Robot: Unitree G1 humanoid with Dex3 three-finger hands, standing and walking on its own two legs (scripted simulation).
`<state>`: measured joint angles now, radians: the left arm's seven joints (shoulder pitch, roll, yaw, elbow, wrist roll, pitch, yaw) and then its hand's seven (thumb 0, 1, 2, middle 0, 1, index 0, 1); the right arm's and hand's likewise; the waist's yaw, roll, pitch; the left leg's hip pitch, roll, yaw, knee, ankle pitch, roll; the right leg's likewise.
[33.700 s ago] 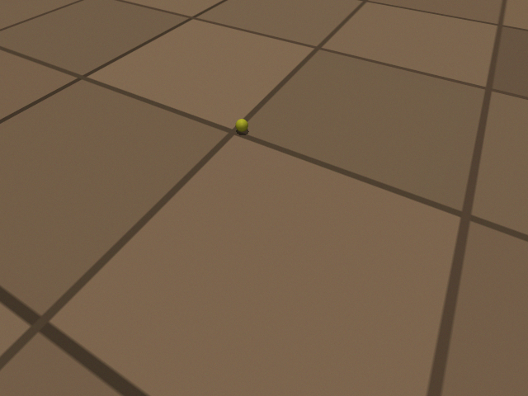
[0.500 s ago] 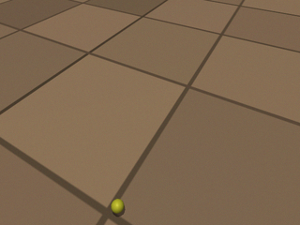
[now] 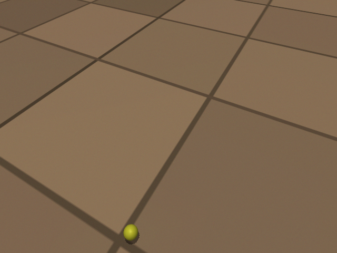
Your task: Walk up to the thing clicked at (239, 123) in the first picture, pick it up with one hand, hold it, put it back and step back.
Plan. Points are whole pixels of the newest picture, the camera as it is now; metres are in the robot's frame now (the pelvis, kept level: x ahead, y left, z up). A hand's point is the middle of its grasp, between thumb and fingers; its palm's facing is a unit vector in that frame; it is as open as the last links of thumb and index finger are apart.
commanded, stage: step back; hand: left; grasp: from above
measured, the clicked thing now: (130, 232) +0.38 +0.21 -0.74
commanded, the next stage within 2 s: none
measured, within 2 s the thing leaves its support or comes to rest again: neither
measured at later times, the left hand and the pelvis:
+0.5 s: hand out of the picture +0.06 +0.32 -0.18, palm faces -0.04 -0.94 -0.35, open 7.4 cm; pelvis -0.07 +0.07 -0.01, yaw -1 degrees
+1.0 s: hand out of the picture -0.10 +0.31 -0.15, palm faces -0.04 -0.91 -0.41, open 7.4 cm; pelvis -0.20 +0.05 -0.02, yaw -3 degrees
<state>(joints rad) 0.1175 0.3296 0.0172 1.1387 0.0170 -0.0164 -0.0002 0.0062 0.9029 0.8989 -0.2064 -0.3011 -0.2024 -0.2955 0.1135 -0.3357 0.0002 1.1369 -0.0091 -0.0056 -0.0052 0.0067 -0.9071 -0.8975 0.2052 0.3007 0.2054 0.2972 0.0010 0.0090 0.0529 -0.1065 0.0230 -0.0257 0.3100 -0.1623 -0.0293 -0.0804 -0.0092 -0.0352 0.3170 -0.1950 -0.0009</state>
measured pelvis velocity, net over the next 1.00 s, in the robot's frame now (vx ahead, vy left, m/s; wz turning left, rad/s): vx -0.20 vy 0.05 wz -0.05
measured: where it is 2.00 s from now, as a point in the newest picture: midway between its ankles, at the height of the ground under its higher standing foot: outside the picture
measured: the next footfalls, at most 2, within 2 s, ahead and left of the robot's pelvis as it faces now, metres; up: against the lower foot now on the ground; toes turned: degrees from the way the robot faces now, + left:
right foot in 0.78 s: -0.13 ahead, -0.07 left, +0.00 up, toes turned -3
left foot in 1.10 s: -0.21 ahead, +0.17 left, +0.00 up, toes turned -2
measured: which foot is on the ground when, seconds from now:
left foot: down 0.00-0.80, up 0.82-1.00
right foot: down 0.00-0.30, up 0.32-0.76, down 0.78-1.00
